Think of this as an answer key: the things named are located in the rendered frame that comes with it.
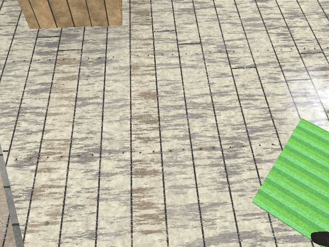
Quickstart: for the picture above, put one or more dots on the robot right hand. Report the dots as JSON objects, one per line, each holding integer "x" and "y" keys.
{"x": 321, "y": 238}

